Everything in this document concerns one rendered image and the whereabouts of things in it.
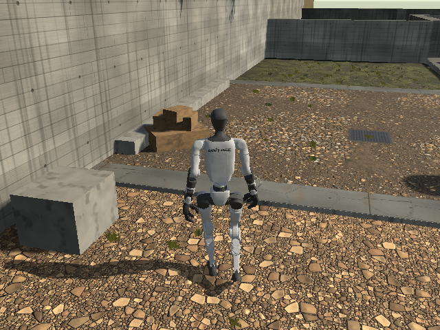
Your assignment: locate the robot right forearm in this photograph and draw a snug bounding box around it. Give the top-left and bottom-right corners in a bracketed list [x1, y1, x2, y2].
[244, 166, 257, 195]

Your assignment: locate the left robot hand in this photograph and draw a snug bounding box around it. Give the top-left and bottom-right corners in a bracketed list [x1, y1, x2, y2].
[183, 203, 199, 223]

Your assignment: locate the left robot upper arm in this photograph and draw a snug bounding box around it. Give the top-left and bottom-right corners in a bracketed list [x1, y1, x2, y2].
[190, 138, 205, 178]

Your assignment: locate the robot left foot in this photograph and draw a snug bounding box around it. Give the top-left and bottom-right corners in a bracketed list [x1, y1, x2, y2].
[207, 260, 217, 276]

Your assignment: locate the right robot upper arm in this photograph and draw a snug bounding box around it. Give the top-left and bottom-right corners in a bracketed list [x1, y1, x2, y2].
[234, 138, 251, 176]

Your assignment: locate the right robot hand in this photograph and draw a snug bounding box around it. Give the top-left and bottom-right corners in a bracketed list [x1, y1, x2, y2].
[243, 193, 259, 209]

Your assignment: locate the robot right foot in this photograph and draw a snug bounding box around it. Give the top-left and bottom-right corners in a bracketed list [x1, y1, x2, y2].
[231, 271, 242, 282]

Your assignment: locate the robot left forearm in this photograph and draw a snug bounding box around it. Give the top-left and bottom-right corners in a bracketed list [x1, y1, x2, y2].
[184, 168, 197, 204]

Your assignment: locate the robot foot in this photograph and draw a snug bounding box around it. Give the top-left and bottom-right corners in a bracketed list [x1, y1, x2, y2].
[207, 260, 217, 276]
[231, 271, 242, 282]

